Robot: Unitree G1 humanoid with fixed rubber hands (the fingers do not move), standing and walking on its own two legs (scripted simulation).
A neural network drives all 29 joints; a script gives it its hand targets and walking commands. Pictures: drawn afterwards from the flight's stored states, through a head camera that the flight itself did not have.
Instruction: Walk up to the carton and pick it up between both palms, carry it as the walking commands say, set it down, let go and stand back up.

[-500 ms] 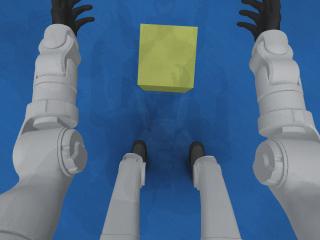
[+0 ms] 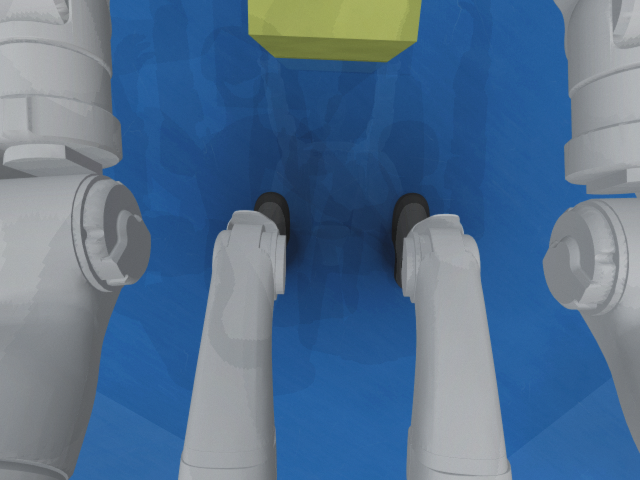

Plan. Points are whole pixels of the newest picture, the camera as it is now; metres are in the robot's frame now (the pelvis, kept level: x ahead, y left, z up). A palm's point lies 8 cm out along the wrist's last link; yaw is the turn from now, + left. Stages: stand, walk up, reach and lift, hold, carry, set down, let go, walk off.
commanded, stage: reach and lift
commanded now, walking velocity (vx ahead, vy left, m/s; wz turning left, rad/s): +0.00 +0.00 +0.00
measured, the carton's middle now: out of the picture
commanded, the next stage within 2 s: none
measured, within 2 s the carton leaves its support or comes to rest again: neither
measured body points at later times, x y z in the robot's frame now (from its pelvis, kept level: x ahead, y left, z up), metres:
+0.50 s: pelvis +0.00 +0.00 -0.13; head +0.38 +0.01 +0.09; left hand +0.59 +0.21 -0.29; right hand +0.59 -0.17 -0.29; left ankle +0.11 +0.14 -0.54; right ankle +0.12 -0.15 -0.54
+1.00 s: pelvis +0.01 -0.01 -0.21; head +0.40 +0.01 +0.00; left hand +0.58 +0.20 -0.41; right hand +0.58 -0.16 -0.40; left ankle +0.11 +0.13 -0.54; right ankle +0.12 -0.15 -0.54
